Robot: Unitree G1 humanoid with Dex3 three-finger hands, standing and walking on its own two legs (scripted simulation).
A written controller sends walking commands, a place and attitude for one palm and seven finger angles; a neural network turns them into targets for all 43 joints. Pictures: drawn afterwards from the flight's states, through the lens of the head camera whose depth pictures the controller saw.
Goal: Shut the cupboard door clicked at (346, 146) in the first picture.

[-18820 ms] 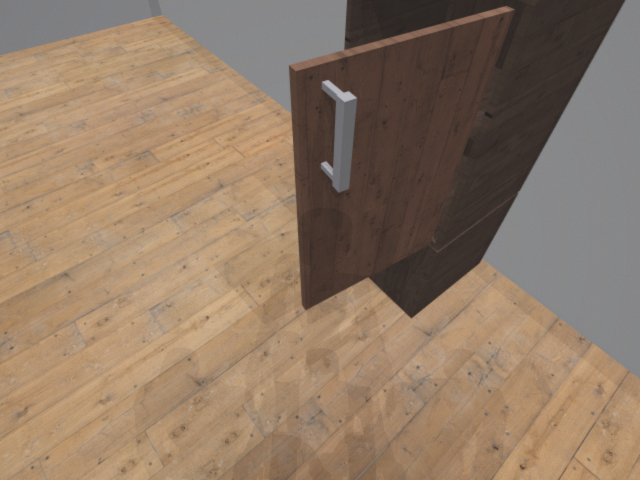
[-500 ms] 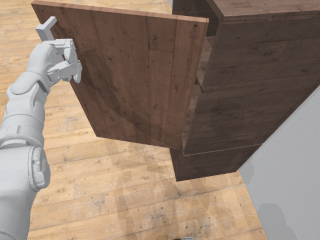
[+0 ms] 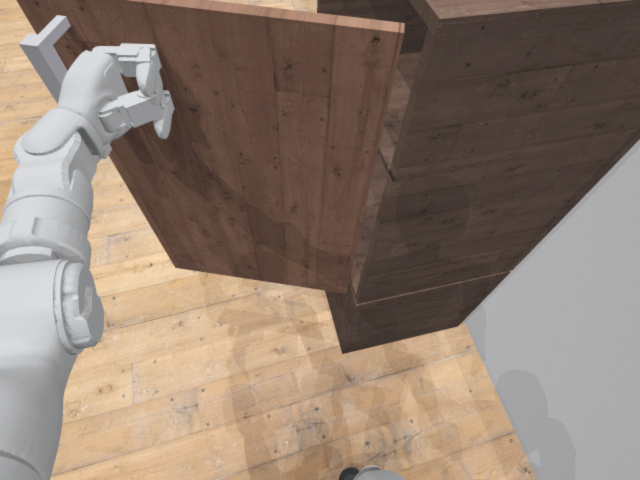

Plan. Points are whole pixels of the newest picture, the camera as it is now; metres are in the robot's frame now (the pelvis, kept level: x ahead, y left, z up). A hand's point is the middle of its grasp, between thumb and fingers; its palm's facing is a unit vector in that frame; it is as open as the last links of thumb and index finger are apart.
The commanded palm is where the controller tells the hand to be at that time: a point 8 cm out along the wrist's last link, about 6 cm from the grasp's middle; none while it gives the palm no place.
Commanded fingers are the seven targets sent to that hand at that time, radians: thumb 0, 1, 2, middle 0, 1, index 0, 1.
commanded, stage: push the door shut along its arc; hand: left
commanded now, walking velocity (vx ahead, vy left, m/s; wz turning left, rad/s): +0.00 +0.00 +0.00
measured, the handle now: (81, 93) +0.55 +0.23 +0.16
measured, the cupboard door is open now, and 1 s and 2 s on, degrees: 68 49 49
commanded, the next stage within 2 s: pull the fist back off the door in 0.42 s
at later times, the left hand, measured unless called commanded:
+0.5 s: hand (195, 85) +0.53 +0.10 +0.18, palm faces -0.36 -0.93 -0.02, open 3.6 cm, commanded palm +0.57 +0.13 +0.17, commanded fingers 0.00 0.90 0.90 -1.30 -1.50 -1.30 -1.50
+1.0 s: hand (222, 77) +0.55 +0.07 +0.18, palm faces +0.06 -1.00 +0.00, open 3.1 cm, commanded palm +0.50 +0.13 +0.17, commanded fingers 0.00 0.90 0.90 -1.30 -1.50 -1.30 -1.50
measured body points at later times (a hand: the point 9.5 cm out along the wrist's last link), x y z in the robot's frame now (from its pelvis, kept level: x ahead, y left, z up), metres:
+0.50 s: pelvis +0.00 -0.01 -0.01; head +0.11 -0.01 +0.42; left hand +0.55 +0.15 +0.18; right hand -0.02 -0.30 -0.12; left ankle -0.06 +0.06 -0.72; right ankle +0.02 -0.11 -0.72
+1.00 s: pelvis +0.00 -0.03 +0.00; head +0.09 -0.06 +0.44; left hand +0.54 +0.12 +0.18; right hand -0.06 -0.28 -0.13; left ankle -0.06 +0.07 -0.72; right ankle +0.02 -0.11 -0.72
